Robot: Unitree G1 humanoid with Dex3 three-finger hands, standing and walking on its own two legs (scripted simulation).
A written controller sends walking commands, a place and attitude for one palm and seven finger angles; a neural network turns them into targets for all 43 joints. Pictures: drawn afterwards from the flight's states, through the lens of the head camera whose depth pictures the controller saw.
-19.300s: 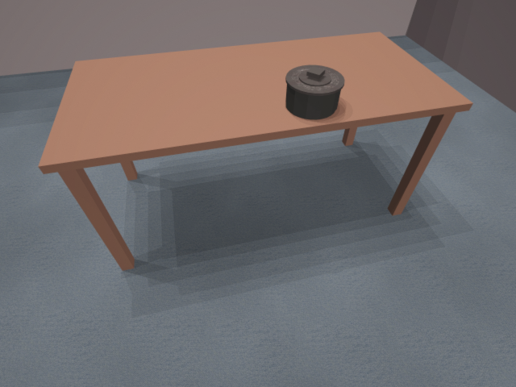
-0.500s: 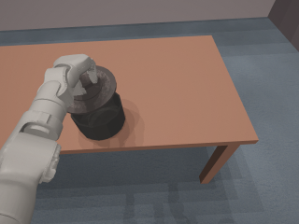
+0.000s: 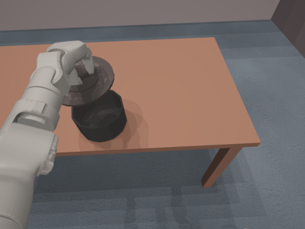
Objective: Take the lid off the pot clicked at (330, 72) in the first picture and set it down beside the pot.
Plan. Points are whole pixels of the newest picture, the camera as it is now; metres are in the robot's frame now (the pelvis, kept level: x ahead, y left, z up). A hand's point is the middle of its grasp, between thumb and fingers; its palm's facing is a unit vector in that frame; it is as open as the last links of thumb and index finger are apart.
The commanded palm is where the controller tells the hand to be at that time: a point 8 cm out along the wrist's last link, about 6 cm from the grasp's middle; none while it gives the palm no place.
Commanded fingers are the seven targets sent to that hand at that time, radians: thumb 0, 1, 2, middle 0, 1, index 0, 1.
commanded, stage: lift the lid straight up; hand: left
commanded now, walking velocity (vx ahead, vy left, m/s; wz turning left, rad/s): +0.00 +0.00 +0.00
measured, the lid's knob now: (78, 73) +0.52 +0.18 +0.12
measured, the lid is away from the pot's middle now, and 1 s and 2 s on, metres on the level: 0.02 0.06 0.19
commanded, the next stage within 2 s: move the lid sideways beside the pot in 0.34 s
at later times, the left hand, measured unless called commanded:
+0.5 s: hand (69, 67) +0.49 +0.19 +0.17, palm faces -0.30 -0.04 -0.95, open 7.2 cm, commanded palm +0.48 +0.19 +0.23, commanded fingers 0.00 0.61 0.96 -0.77 -1.13 -0.83 -1.15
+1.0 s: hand (54, 70) +0.48 +0.22 +0.16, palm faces -0.34 -0.05 -0.94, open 7.2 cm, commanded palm +0.49 +0.23 +0.23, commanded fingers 0.00 0.61 0.96 -0.77 -1.13 -0.83 -1.15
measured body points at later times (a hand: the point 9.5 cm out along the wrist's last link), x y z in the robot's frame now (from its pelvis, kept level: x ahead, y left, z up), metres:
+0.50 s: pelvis +0.01 +0.01 +0.00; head +0.06 -0.01 +0.45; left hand +0.50 +0.19 +0.22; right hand +0.07 -0.26 -0.13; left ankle -0.03 +0.11 -0.74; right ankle -0.02 -0.15 -0.74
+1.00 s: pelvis +0.00 +0.00 +0.00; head +0.05 -0.01 +0.45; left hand +0.50 +0.22 +0.22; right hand +0.05 -0.27 -0.13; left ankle -0.03 +0.11 -0.74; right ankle -0.02 -0.15 -0.74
